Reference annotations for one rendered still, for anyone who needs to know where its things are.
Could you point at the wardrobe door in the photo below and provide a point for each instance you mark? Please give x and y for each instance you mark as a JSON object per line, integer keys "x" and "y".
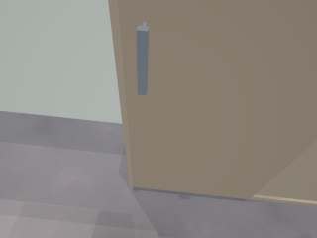
{"x": 298, "y": 180}
{"x": 231, "y": 96}

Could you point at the handle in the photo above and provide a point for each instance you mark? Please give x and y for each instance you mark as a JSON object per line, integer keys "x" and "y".
{"x": 142, "y": 37}

